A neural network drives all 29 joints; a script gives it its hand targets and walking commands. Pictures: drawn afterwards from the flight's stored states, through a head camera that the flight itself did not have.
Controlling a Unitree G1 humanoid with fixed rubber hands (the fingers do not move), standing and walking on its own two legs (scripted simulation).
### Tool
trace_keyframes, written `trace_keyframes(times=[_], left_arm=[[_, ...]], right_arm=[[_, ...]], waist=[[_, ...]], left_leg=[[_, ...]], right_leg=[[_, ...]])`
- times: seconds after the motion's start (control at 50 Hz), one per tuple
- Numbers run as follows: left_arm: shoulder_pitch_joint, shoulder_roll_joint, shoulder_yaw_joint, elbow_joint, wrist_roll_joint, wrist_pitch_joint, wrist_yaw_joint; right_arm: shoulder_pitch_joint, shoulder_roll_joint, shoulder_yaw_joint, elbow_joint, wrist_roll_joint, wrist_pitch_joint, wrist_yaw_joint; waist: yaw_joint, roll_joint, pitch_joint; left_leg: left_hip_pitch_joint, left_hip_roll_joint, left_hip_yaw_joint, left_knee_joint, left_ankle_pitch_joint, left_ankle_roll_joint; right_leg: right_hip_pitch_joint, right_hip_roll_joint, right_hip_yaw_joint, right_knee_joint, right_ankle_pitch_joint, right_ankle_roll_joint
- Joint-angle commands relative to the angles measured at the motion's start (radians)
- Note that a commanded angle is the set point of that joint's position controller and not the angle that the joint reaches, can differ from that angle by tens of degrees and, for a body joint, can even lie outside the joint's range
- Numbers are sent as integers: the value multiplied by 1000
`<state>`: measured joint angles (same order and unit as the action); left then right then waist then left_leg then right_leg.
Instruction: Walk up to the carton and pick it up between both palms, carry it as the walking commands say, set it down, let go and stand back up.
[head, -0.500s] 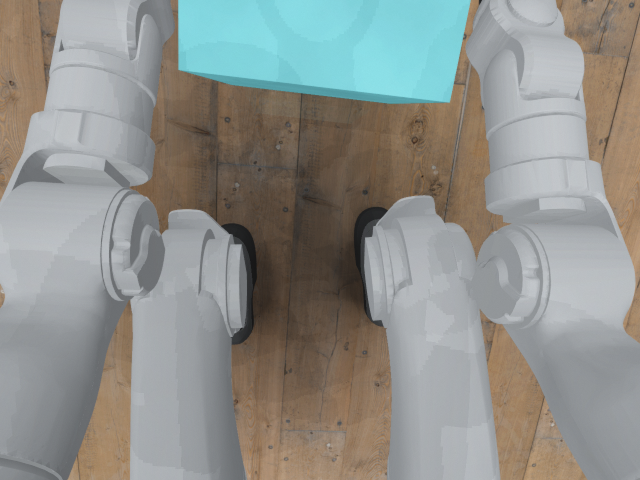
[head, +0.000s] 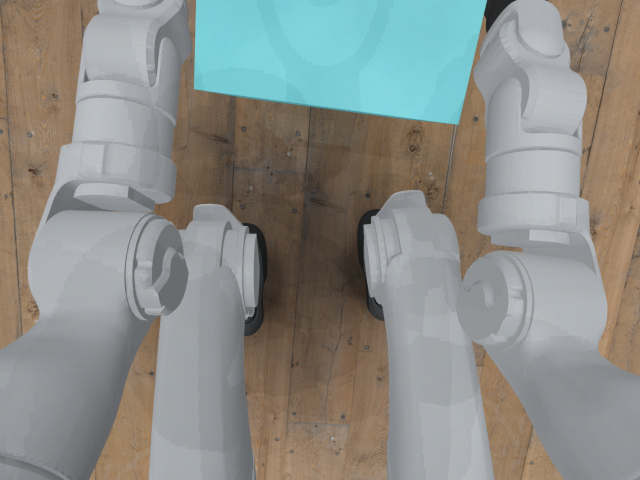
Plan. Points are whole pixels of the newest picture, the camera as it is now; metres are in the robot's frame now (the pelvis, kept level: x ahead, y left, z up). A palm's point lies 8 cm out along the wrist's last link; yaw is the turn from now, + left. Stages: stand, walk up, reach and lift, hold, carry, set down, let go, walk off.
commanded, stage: reach and lift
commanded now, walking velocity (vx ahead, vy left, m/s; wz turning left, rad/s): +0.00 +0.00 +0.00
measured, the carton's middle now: (336, 7) +0.54 -0.05 -0.18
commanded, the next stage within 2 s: none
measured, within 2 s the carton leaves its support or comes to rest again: neither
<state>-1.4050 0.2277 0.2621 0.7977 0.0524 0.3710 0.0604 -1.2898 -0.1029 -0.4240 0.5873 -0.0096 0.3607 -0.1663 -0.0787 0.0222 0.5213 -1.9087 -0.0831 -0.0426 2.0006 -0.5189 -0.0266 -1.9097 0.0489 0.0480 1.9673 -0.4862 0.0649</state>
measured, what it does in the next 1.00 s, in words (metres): rises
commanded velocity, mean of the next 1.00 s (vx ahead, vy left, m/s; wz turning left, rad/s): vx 0.00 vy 0.00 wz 0.00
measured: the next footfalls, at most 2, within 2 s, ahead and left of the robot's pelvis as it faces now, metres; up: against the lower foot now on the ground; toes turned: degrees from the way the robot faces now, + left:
none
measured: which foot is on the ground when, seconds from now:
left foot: down 0.00-1.00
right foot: down 0.00-1.00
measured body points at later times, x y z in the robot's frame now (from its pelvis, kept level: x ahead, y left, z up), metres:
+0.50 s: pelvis -0.01 +0.00 +0.05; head +0.33 -0.02 +0.34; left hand +0.55 +0.11 -0.06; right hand +0.51 -0.20 -0.05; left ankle +0.14 +0.12 -0.40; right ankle +0.15 -0.13 -0.40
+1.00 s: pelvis -0.01 +0.00 +0.10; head +0.30 -0.01 +0.42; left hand +0.53 +0.11 +0.01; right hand +0.49 -0.20 +0.02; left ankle +0.14 +0.12 -0.40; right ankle +0.15 -0.13 -0.40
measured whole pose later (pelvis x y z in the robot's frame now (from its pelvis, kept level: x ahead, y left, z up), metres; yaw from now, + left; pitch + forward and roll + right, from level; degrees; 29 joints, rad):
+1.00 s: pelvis -0.01 +0.00 +0.10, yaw +0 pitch +17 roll -1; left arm -1.22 0.15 0.28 0.65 0.08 0.44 0.05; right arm -1.13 -0.04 -0.42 0.43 -0.05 0.44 -0.15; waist -0.08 0.02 0.52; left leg -1.49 -0.08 -0.04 1.66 -0.46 -0.01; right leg -1.50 0.04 0.07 1.63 -0.43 0.06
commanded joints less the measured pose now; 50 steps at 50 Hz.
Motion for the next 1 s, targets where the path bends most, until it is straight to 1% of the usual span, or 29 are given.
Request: trace_keyframes(times=[0.0, 0.04, 0.06, 0.12, 0.18, 0.22, 0.26, 0.3, 0.32, 0.34, 0.38, 0.4, 0.44, 0.5, 0.54, 0.56, 0.58, 0.62, 0.64, 0.68, 0.72, 0.74, 0.78, 0.88, 0.9, 0.92, 0.94, 0.96, 0.98], left_arm=[[-687, -1098, -477, -220, -173, -38, -260], [-701, -1084, -493, -252, -180, -35, -252], [-705, -1091, -516, -287, -190, -32, -250], [-690, -1083, -489, -279, -176, -19, -252], [-675, -1097, -471, -246, -158, -9, -257], [-673, -1114, -508, -287, -171, -10, -260], [-686, -1103, -520, -321, -175, -12, -257], [-656, -1126, -509, -281, -168, -6, -260], [-664, -1108, -499, -288, -164, -8, -263], [-675, -1115, -523, -327, -174, -10, -264], [-678, -1136, -536, -338, -183, -4, -265], [-647, -1130, -513, -280, -175, 0, -266], [-614, -1140, -517, -249, -172, 5, -273], [-639, -1141, -528, -319, -187, 5, -271], [-642, -1135, -532, -318, -186, 3, -269], [-648, -1152, -552, -333, -189, 7, -265], [-622, -1156, -540, -316, -179, 9, -267], [-615, -1151, -530, -296, -180, 8, -269], [-643, -1150, -548, -342, -185, 7, -267], [-605, -1168, -541, -319, -181, 14, -266], [-606, -1178, -540, -306, -166, 13, -263], [-644, -1172, -558, -374, -188, 12, -261], [-582, -1182, -550, -301, -168, 18, -264], [-584, -1186, -565, -351, -183, 11, -266], [-601, -1193, -576, -367, -192, 12, -263], [-578, -1184, -564, -332, -179, 15, -265], [-584, -1185, -576, -393, -187, 6, -262], [-557, -1188, -558, -327, -173, 12, -263], [-548, -1171, -543, -319, -165, 10, -268]], right_arm=[[-799, 995, 629, -164, 162, 2, 306], [-783, 1005, 651, -174, 178, 15, 308], [-783, 1011, 658, -194, 184, 19, 306], [-792, 1017, 655, -200, 172, 36, 306], [-782, 1027, 649, -178, 167, 44, 310], [-761, 1049, 666, -195, 169, 47, 310], [-760, 1068, 678, -216, 182, 49, 311], [-726, 1049, 654, -171, 158, 52, 315], [-719, 1066, 660, -157, 160, 56, 318], [-698, 1067, 661, -166, 154, 58, 317], [-726, 1065, 678, -211, 165, 55, 319], [-751, 1049, 676, -203, 167, 56, 318], [-732, 1054, 684, -208, 160, 57, 313], [-726, 1055, 694, -227, 164, 64, 312], [-720, 1068, 689, -220, 164, 64, 313], [-687, 1065, 689, -218, 162, 65, 316], [-668, 1075, 673, -195, 145, 69, 315], [-708, 1078, 694, -217, 163, 67, 319], [-700, 1092, 704, -216, 169, 68, 322], [-698, 1073, 704, -236, 164, 66, 324], [-650, 1084, 674, -169, 143, 71, 328], [-681, 1072, 703, -228, 168, 71, 331], [-667, 1086, 694, -203, 153, 70, 328], [-654, 1103, 721, -236, 162, 70, 327], [-647, 1090, 720, -235, 168, 70, 329], [-671, 1081, 717, -245, 160, 67, 323], [-654, 1104, 733, -258, 159, 69, 322], [-630, 1098, 717, -220, 155, 73, 323], [-643, 1105, 722, -219, 156, 71, 322]], waist=[[-49, 31, -2268], [-39, 24, -2327], [-50, 18, -2355], [-29, 14, -2320], [-27, 21, -2268], [-38, 13, -2332], [-21, 34, -2367], [-47, 36, -2308], [-20, 45, -2288], [-46, 37, -2329], [-46, 43, -2377], [-34, 36, -2317], [-37, 11, -2312], [-58, 8, -2366], [-52, 5, -2349], [-57, 41, -2383], [-61, 26, -2351], [-32, 26, -2337], [-44, 11, -2364], [-33, 35, -2376], [-52, 31, -2323], [-48, 44, -2409], [-44, 27, -2337], [-37, 18, -2363], [-51, 30, -2390], [-50, 22, -2365], [-43, 3, -2410], [-42, 6, -2341], [-18, 12, -2309]], left_leg=[[582, -85, 109, -195, 163, 29], [623, -88, 109, -193, 196, 31], [647, -89, 102, -210, 204, 30], [637, -92, 100, -235, 152, 35], [608, -92, 102, -254, 122, 43], [645, -97, 100, -266, 155, 36], [694, -96, 100, -283, 183, 38], [697, -94, 87, -303, 152, 33], [668, -95, 99, -304, 147, 34], [688, -94, 93, -308, 154, 31], [721, -99, 94, -320, 151, 28], [712, -98, 85, -334, 146, 37], [689, -100, 85, -349, 149, 35], [742, -101, 77, -364, 155, 35], [770, -99, 73, -388, 137, 37], [798, -100, 78, -384, 147, 25], [784, -101, 77, -395, 148, 27], [783, -98, 78, -410, 142, 34], [816, -97, 70, -424, 138, 35], [846, -101, 69, -439, 157, 31], [843, -95, 61, -447, 123, 27], [903, -96, 61, -461, 146, 25], [880, -95, 57, -470, 134, 28], [933, -100, 53, -516, 156, 30], [954, -98, 49, -515, 152, 24], [932, -98, 55, -517, 139, 30], [972, -102, 46, -527, 174, 29], [933, -101, 48, -535, 143, 29], [909, -102, 59, -542, 122, 33]], right_leg=[[664, 93, -143, -187, 221, -38], [683, 97, -140, -186, 252, -37], [713, 100, -141, -197, 262, -37], [706, 100, -135, -219, 211, -40], [705, 101, -122, -248, 181, -42], [753, 105, -127, -255, 225, -40], [771, 106, -119, -270, 248, -37], [723, 105, -132, -281, 210, -42], [735, 104, -112, -290, 203, -45], [765, 108, -118, -295, 218, -42], [796, 109, -117, -308, 215, -46], [765, 106, -119, -311, 201, -40], [799, 109, -114, -329, 215, -36], [835, 110, -118, -346, 215, -35], [839, 110, -116, -365, 201, -38], [841, 109, -111, -366, 211, -46], [855, 112, -113, -380, 214, -43], [846, 109, -106, -388, 202, -42], [863, 113, -114, -397, 194, -36], [879, 108, -110, -407, 211, -43], [830, 110, -112, -420, 173, -49], [888, 109, -110, -426, 198, -44], [866, 111, -108, -438, 185, -46], [952, 112, -99, -477, 208, -41], [945, 108, -98, -482, 203, -46], [952, 110, -96, -490, 187, -42], [989, 115, -98, -488, 228, -39], [965, 112, -91, -502, 193, -41], [982, 110, -83, -514, 168, -39]])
